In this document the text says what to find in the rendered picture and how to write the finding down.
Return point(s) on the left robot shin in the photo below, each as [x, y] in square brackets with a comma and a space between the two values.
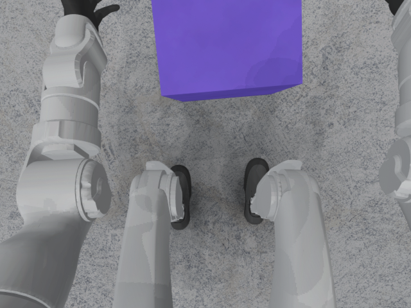
[157, 165]

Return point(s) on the right robot forearm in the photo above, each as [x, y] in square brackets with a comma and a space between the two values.
[401, 40]

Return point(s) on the robot right upper arm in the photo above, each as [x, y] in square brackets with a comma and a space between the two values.
[395, 175]

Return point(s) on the robot right hand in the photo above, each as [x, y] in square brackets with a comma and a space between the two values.
[394, 5]

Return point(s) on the robot left upper arm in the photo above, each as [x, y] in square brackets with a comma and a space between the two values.
[58, 200]

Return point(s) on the left robot forearm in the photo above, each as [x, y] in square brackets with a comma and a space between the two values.
[70, 99]

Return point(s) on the robot left hand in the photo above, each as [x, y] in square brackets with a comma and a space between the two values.
[86, 8]

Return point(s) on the robot left thigh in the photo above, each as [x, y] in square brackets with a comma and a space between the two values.
[143, 278]

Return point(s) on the carton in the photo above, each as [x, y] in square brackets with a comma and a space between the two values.
[214, 49]

